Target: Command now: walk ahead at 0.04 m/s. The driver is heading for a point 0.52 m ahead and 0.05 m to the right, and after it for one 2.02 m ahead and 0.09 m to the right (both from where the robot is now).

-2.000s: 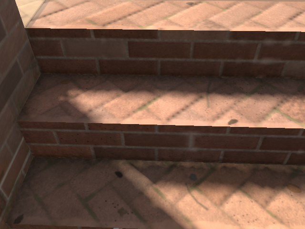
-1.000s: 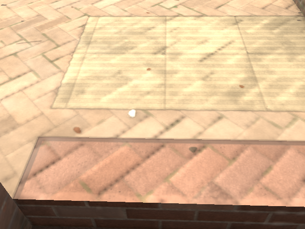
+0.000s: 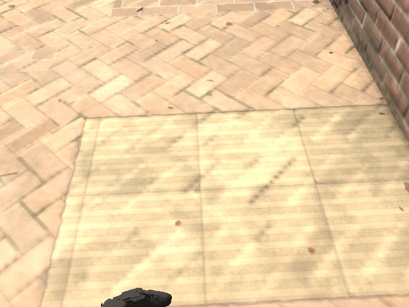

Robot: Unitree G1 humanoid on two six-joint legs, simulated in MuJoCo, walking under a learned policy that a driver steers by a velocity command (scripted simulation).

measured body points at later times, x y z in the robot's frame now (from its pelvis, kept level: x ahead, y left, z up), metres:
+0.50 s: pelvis +0.06 -0.02 +0.00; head +0.08 -0.03 +0.45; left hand +0.24 +0.18 -0.12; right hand +0.03 -0.25 -0.16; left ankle -0.08 +0.13 -0.75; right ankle +0.12 -0.11 -0.56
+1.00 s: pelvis +0.18 -0.01 +0.16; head +0.16 +0.00 +0.61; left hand +0.14 +0.21 +0.00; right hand +0.36 -0.23 +0.06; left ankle +0.25 +0.14 -0.43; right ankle +0.11 -0.11 -0.56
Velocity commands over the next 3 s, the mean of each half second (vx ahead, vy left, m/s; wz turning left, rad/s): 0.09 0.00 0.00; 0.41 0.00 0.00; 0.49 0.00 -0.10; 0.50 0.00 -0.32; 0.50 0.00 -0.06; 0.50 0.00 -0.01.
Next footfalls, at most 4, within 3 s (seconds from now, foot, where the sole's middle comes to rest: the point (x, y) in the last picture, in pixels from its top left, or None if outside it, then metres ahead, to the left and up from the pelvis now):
1.18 left None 0.38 0.15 -0.59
1.82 right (244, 234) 0.69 -0.13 -0.59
2.36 left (193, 155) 1.04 0.02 -0.59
2.88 right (266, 115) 1.23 -0.29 -0.59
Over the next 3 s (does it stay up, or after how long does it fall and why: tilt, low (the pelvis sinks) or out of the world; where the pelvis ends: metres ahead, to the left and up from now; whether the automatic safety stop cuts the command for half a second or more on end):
stays up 1.15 -0.18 0.18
